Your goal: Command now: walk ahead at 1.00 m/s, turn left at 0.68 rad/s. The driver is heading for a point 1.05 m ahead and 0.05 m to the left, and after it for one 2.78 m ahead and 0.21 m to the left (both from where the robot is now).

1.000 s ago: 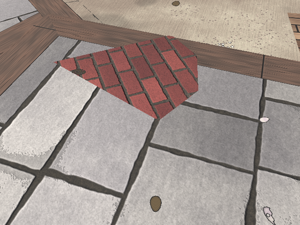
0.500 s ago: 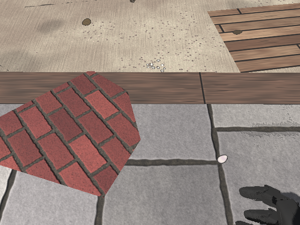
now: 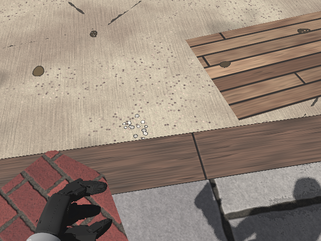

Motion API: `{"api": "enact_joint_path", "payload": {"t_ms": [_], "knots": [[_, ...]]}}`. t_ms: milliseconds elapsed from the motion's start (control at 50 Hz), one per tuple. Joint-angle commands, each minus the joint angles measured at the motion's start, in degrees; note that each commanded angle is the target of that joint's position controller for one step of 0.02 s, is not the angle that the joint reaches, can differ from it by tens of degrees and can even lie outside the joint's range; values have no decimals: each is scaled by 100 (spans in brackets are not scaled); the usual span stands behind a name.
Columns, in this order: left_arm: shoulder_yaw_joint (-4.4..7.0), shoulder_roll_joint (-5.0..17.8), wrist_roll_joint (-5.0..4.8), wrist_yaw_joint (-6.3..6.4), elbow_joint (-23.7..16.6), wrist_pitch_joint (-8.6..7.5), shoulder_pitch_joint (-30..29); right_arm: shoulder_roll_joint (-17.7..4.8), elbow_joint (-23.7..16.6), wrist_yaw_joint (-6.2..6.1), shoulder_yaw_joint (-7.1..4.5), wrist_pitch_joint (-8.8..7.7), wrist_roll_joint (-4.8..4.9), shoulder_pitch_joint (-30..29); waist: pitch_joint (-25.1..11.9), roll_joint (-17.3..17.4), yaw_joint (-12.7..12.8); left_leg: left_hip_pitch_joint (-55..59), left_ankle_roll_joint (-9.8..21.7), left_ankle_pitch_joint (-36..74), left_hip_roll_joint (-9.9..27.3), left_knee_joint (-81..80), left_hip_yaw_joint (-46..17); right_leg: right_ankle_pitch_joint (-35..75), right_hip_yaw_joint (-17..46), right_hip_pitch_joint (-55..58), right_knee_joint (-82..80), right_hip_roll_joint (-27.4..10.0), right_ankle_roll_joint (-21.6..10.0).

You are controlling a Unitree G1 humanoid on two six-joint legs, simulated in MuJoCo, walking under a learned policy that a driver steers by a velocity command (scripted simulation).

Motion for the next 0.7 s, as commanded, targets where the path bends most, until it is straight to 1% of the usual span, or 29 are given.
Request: {"api": "enact_joint_path", "payload": {"t_ms": [20,40,60,80,100,120,140,160,180,220,280,320,360,380,400,420,440,460,480,500,520,540,560,580,600,620,640,660,700], "knots": [[382,939,0,189,-17,-75,854,-1306,-490,-37,-295,-88,1,-604,-372,338,1067,-1317,548,4528,905,1201,-626,-458,-361,2678,-363,515,-142],[483,1099,43,287,201,-103,1725,-1365,-533,-23,-318,-83,14,-740,-864,272,1517,-1857,433,4278,668,2499,-522,-663,-235,3856,-278,282,-222],[640,1517,159,422,289,-114,2833,-1001,-712,-15,-225,-124,28,-892,-1622,-162,1988,-2752,376,2791,379,4271,-259,-2380,977,5108,-423,-943,-396],[741,1885,337,444,314,-61,3008,-190,-953,-59,-38,-103,227,-427,-2368,-1474,1601,-4329,291,-859,-111,6078,223,-4318,3793,6188,-1278,-2552,-839],[757,1628,164,430,322,3,2687,-575,-997,-95,-53,-17,104,-681,-1983,-1355,1478,-4984,390,-395,247,6689,312,-4838,4548,5660,-1773,-2438,-996],[650,1082,100,408,309,-6,2268,-707,-992,-79,-88,50,-5,-1230,-1030,-739,1438,-5199,378,104,525,6602,412,-4187,3468,4897,-1764,-2117,-901],[596,815,88,363,428,-40,2184,-629,-1005,-12,-65,76,-102,-1544,-512,-324,1378,-5075,334,345,679,6336,415,-2998,2625,4225,-1804,-1823,-881],[572,706,105,352,548,-74,2213,-528,-1016,56,-53,117,-167,-1699,-262,-302,1258,-4904,286,374,767,6160,384,-2188,2047,3774,-1896,-1573,-831],[544,620,68,340,706,-123,2318,-376,-1061,118,-23,177,-216,-1662,-103,-473,1081,-4754,234,339,820,6022,336,-1758,1632,3413,-2003,-1423,-818],[515,467,-44,274,966,-236,2476,-193,-1220,175,41,281,-258,-1932,126,-555,891,-4878,165,251,880,5692,265,-1060,1147,3206,-2212,-1343,-853],[538,573,-97,256,1127,-306,2494,-280,-1619,260,105,290,-319,-2732,494,-448,784,-5163,102,934,872,4796,328,-188,232,3029,-2599,-1170,-832],[578,769,-122,246,1131,-315,2316,-345,-1810,366,182,248,-271,-3157,651,-298,723,-4234,131,1762,757,3461,775,2,-531,2408,-3018,-882,-703],[609,1036,-174,239,1282,-304,2600,-345,-1893,428,226,223,-231,-3471,780,-185,812,-3304,290,2151,550,2906,1220,619,-733,2211,-3470,-1005,-757],[605,1115,-194,237,1390,-279,2761,-434,-1890,394,213,221,-246,-3533,809,-95,790,-3147,375,2068,457,2700,1320,1600,-795,2538,-3337,-1031,-798],[620,1287,-203,242,1485,-246,2874,-524,-1862,336,187,215,-282,-3420,639,-168,678,-2867,457,1821,303,2573,1463,3090,-798,2970,-2902,-1068,-800],[655,1519,-189,266,1546,-194,2948,-665,-1764,255,133,216,-332,-3054,288,-326,454,-2371,525,1393,114,2549,1519,4481,-821,3338,-2131,-1114,-777],[686,1706,-159,315,1579,-115,2917,-849,-1502,158,38,211,-373,-2089,-289,-420,-60,-1241,575,1020,-25,2444,1397,5025,-813,3258,-818,-1123,-715],[684,1742,-176,339,1535,-66,2820,-1130,-1139,52,-97,197,-434,-902,-876,-306,-673,322,597,972,167,2216,1107,4161,-802,2446,902,-852,-640],[524,983,-92,296,1375,-44,3068,-1760,-1009,-88,-242,177,-490,-326,-1643,698,-504,1588,497,-842,1712,2111,-625,-199,-585,1221,3287,-242,-635],[435,528,-369,290,1076,-70,3643,-2125,-1208,-117,-296,144,-493,-535,-2608,1757,92,2141,601,-1751,3015,816,-3517,-2670,292,-24,5028,474,-598],[559,1036,-336,335,1042,-47,2943,-1718,-1180,-114,-272,153,-391,-901,-1852,750,35,1454,509,-1390,2748,478,-3115,-1983,489,-576,5200,183,-641],[550,954,-309,324,1029,-37,2702,-1313,-1093,-113,-163,92,-362,-1287,-829,494,300,556,556,-560,2558,559,-2103,-1568,307,-719,4914,-60,-617],[517,789,-260,292,1127,7,2663,-1042,-1015,-81,-113,25,-354,-1501,-312,244,528,-221,480,259,2276,422,-1377,-1379,271,-494,4553,-286,-574],[521,667,-198,233,1244,115,2809,-873,-970,-82,-68,-13,-305,-1658,-131,326,757,-749,359,435,2017,225,-749,-1295,268,-196,4341,-412,-542],[521,555,-158,172,1310,244,2979,-731,-903,-83,-32,-64,-251,-1648,-69,559,913,-1129,361,593,1991,73,-400,-1266,224,42,4270,-482,-493],[541,491,-168,133,1304,340,2855,-565,-811,-68,6,-136,-201,-1587,102,465,967,-1232,279,1009,1885,-18,-27,-1232,238,0,4187,-540,-494],[539,390,-161,87,1188,424,2614,-582,-720,-59,-5,-194,-112,-1576,267,556,1034,-1297,252,1081,1872,-208,268,-1167,180,-236,4049,-579,-463],[544,363,-175,50,1080,470,2263,-532,-666,-57,-3,-230,-85,-1599,499,482,1032,-1402,167,1332,1763,-385,713,-866,120,-419,3809,-631,-454],[494,222,-204,4,838,469,1679,-353,-535,-59,40,-288,-125,-1527,759,553,1029,-1500,30,2475,1441,-460,1555,-111,-200,-501,3087,-526,-515]]}}
Velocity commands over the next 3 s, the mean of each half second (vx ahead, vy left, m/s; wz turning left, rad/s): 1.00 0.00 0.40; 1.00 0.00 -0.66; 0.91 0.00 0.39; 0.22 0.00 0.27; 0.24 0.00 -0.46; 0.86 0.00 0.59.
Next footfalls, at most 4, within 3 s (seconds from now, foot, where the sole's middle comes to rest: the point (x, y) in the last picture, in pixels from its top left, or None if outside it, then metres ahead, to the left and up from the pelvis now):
0.06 right None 0.24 -0.14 -0.77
0.46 left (102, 220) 0.59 0.18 -0.77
0.88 right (125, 143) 0.97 0.05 -0.77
1.30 left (106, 115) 1.28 0.15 -0.90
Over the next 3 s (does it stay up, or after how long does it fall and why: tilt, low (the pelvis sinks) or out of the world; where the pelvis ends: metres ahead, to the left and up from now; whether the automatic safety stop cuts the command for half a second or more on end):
stays up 1.98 0.11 -0.14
